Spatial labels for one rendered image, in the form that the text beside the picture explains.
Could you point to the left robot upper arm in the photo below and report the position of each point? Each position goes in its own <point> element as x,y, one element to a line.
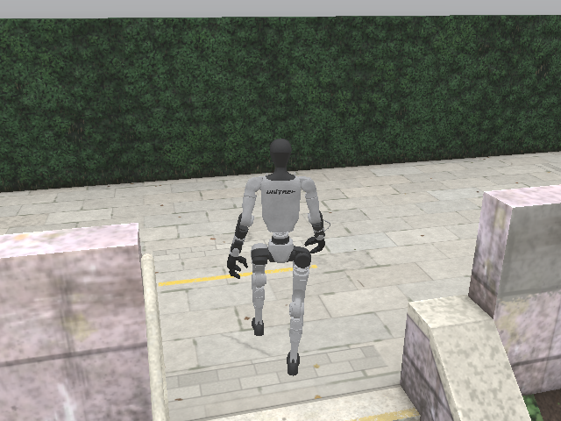
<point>252,186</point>

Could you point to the robot right forearm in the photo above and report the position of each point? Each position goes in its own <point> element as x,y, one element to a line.
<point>319,229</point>

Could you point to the robot left forearm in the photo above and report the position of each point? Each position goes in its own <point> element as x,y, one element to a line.
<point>239,238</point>

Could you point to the left robot thigh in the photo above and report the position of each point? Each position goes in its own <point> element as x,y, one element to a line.
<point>259,255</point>

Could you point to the humanoid robot torso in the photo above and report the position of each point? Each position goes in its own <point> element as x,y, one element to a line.
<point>280,211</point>

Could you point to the right robot upper arm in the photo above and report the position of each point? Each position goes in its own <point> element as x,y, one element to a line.
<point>308,185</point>

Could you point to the right robot hand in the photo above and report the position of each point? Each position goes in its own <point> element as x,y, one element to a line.
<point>313,240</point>

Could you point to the left robot hand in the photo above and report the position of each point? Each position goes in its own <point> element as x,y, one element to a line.
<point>231,265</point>

